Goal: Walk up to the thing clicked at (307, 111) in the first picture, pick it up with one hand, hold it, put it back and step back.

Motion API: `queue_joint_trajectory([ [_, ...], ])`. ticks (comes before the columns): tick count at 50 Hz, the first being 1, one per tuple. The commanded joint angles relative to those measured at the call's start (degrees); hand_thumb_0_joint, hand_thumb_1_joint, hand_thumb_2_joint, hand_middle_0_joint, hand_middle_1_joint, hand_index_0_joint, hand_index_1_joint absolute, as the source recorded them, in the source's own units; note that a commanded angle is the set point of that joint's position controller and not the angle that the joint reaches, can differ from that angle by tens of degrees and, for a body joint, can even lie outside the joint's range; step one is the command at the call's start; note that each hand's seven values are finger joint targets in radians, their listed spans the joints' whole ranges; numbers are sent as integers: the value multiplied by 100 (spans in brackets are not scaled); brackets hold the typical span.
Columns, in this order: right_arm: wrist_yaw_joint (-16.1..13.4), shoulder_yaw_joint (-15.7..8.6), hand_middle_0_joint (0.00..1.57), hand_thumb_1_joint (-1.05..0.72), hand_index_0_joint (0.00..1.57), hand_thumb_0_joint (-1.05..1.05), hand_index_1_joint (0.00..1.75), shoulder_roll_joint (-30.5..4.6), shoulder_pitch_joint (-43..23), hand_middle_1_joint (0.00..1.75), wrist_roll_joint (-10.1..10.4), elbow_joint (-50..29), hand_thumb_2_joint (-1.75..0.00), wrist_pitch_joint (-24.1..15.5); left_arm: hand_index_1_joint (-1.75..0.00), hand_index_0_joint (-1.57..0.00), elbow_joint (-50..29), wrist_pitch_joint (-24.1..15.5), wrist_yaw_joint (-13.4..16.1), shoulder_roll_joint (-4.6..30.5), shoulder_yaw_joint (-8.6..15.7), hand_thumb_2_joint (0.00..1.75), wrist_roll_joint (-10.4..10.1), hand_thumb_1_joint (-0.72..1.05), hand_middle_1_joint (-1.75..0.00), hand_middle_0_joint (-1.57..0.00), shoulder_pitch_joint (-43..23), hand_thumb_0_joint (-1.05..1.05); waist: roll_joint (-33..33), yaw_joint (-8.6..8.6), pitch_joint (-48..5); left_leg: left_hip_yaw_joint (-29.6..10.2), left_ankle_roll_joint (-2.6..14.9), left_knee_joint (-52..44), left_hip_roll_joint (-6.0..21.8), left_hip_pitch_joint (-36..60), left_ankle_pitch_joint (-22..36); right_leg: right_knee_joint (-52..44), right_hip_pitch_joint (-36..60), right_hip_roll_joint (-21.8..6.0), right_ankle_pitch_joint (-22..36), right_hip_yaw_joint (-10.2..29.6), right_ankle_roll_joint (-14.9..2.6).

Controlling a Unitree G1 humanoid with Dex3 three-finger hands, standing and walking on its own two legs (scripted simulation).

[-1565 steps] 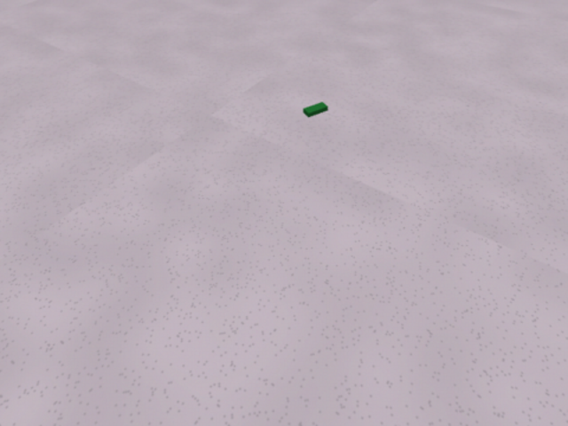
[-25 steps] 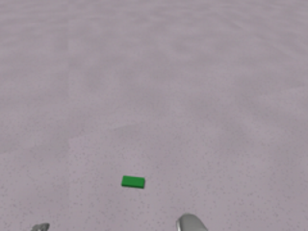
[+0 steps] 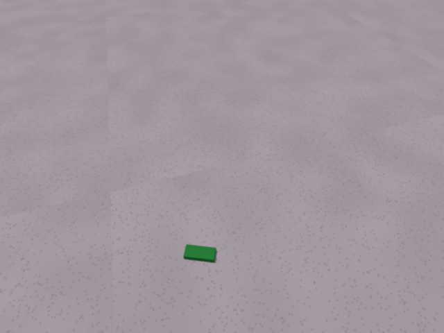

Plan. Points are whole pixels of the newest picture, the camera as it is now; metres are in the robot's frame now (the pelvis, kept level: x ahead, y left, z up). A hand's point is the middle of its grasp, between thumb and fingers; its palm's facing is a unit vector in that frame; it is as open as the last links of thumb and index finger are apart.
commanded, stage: stand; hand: left
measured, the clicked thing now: (200, 253) +0.60 +0.16 -0.76
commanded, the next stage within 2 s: walk up in 0.40 s
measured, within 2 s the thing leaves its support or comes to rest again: neither
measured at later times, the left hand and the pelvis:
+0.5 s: hand out of the picture +0.09 +0.26 -0.15, palm faces -0.01 -0.93 -0.36, open 7.4 cm; pelvis -0.01 +0.00 +0.00, yaw -1 degrees
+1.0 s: hand out of the picture +0.03 +0.29 -0.17, palm faces -0.10 -0.92 -0.37, open 7.4 cm; pelvis -0.11 +0.03 -0.01, yaw -4 degrees
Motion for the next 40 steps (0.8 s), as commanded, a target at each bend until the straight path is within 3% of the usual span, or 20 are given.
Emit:
queue_joint_trajectory([
  [1, -67, -312, 20, -90, 20, 0, 30, -1372, -111, 30, 6, -119, -90, -108, -30, -20, -217, -147, 89, 1222, 265, 90, -18, 90, -30, -20, -323, 0, -28, -54, -170, -512, 331, -811, 529, -239, 307, -715, 172, -541, -320, 589, -282],
  [5, -65, -278, 20, -90, 20, 0, 30, -1322, -305, 30, 29, -25, -90, -165, -30, -20, -100, -161, 80, 1249, 274, 90, -17, 90, -30, -20, -336, 0, -2, -1, -374, -493, 291, -886, 558, -176, 719, -597, 501, -557, 466, 478, -253],
  [8, -61, -262, 20, -90, 20, 0, 30, -1311, -376, 30, 27, 79, -90, -157, -30, -20, -51, -150, 81, 1246, 272, 90, -8, 90, -30, -20, -427, 0, -19, 27, -307, -521, 280, -980, 569, -264, 555, -671, 515, -542, 232, 451, -228],
  [18, -63, -240, 20, -90, 20, 0, 30, -1334, -436, 30, 31, 295, -90, -121, -30, -20, 60, -130, 96, 1286, 246, 90, 1, 90, -30, -20, -538, 0, 136, -35, -543, -425, 237, -1018, 570, -97, 777, -699, 679, -583, 626, 437, -222],
  [19, -65, -237, 20, -90, 20, 0, 30, -1303, -442, 30, 22, 297, -90, -116, -30, -20, 66, -127, 103, 1323, 250, 90, 5, 90, -30, -20, -561, 0, 97, -49, -563, -404, 230, -1026, 565, -87, 876, -673, 691, -597, 680, 422, -242],
  [20, -106, -293, 20, -90, 20, 0, 30, -1622, -501, 30, 20, 358, -90, 12, -30, -20, -114, -31, 152, 1565, 504, 90, -79, 90, -30, -20, -513, 0, 37, 52, 170, -433, 328, -515, 525, -275, 1767, -257, -8, -539, 1662, 484, -187],
  [23, -138, -331, 20, -90, 20, 0, 30, -1579, -356, 30, 79, 242, -90, 115, -30, -20, -253, 51, 198, 1505, 523, 90, -91, 90, -30, -20, -330, 0, 24, -2, -295, -315, 438, -144, 551, -101, 2074, -3, 80, -496, 1971, 382, -283],
  [25, -141, -363, 20, -90, 20, 0, 30, -1545, -331, 30, 76, 132, -90, 169, -30, -20, -394, 96, 190, 1519, 551, 90, -59, 90, -30, -20, -362, 0, -110, -44, -594, -259, 471, 127, 450, -197, 1503, 6, 76, -584, 1811, 544, -413],
  [27, -154, -351, 20, -90, 20, 0, 30, -1435, -230, 30, 71, 50, -90, 224, -30, -20, -525, 129, 191, 1641, 585, 90, -28, 90, -30, -20, -352, 0, -399, -54, -856, 16, 372, 820, 137, -161, 724, -292, -64, -936, 1728, 994, -712],
  [28, -148, -352, 20, -90, 20, 0, 30, -1406, -184, 30, 55, 8, -90, 259, -30, -20, -601, 147, 194, 1740, 605, 90, -8, 90, -30, -20, -428, 0, -630, -54, -851, 202, 298, 1311, -124, -210, 158, -499, -223, -1186, 1697, 1302, -893],
  [29, -128, -340, 20, -90, 20, 0, 30, -1308, 29, 30, 38, -5, -90, 302, -30, -20, -740, 160, 207, 1828, 635, 90, 17, 90, -30, -20, -628, 0, -1001, -109, -864, 345, 244, 1896, -367, -300, -865, -673, -329, -1531, 1657, 1645, -1136],
  [30, -114, -356, 20, -90, 20, 0, 30, -1315, 202, 30, 26, -36, -90, 347, -30, -20, -858, 166, 226, 1874, 644, 90, 64, 90, -30, -20, -677, 0, -1116, -93, -889, 291, 265, 2355, -445, -363, -1617, -704, -411, -1719, 1505, 1853, -1343],
  [32, -82, -396, 20, -90, 20, 0, 30, -1323, 568, 30, 19, -67, -90, 356, -30, -20, -1053, 203, 230, 1864, 664, 90, 115, 90, -30, -20, -918, 0, -1289, -239, -939, 116, 325, 2184, -230, -260, -1616, -472, -678, -1692, 1431, 1595, -1325],
  [34, -96, -461, 20, -90, 20, 0, 30, -1378, 654, 30, 25, -92, -90, 304, -30, -20, -1194, 247, 250, 1683, 598, 90, 121, 90, -30, -20, -1113, 0, -1136, -405, -1041, 74, 375, 1367, -84, -38, -738, 180, -795, -1284, 1499, 1160, -984],
  [35, -116, -491, 20, -90, 20, 0, 30, -1508, 583, 30, -37, -171, -90, 281, -30, -20, -1268, 281, 256, 1528, 546, 90, 100, 90, -30, -20, -1060, 0, -632, -451, -976, -334, 484, 409, 292, -117, 1, 739, -885, -837, 1003, 918, -656],
  [36, -132, -580, 20, -90, 20, 0, 30, -1881, 301, 30, -108, -268, -90, 259, -30, -20, -1333, 306, 269, 1259, 492, 90, 71, 90, -30, -20, -976, 0, 657, -380, -766, -1443, 756, -519, 1031, -251, 1276, 1827, -1231, 90, -27, 510, -337],
  [37, -140, -652, 20, -90, 20, 0, 30, -2163, 46, 30, -176, -399, -90, 226, -30, -20, -1345, 324, 307, 1124, 515, 90, 77, 90, -30, -20, -774, 0, 1108, -201, -648, -2119, 1068, -677, 1675, 51, 2448, 2669, -1845, 789, -1986, 373, -221],
  [38, -158, -647, 20, -90, 20, 0, 30, -2026, -94, 30, -245, -480, -90, 209, -30, -20, -1248, 378, 335, 1201, 545, 90, 92, 90, -30, -20, -419, 0, 491, -2, -634, -1696, 1179, -398, 1726, 13, 3069, 3326, -1858, 684, -2194, 743, -238],
  [39, -177, -676, 20, -90, 20, 0, 30, -2225, -85, 30, -198, -640, -90, 204, -30, -20, -1256, 394, 360, 1146, 546, 90, 83, 90, -30, -20, -192, 0, 983, -140, -726, -2104, 1499, -504, 2179, -360, 3161, 3727, -1708, 720, -2503, 785, -205],
  [40, -191, -689, 20, -90, 20, 0, 30, -2181, -216, 30, -176, -689, -90, 183, -30, -20, -1218, 416, 366, 1284, 614, 90, 100, 90, -30, -20, -365, 0, 856, -162, -545, -2097, 1562, -615, 2136, -722, 2880, 4152, -1537, 688, -2356, 946, -232],
])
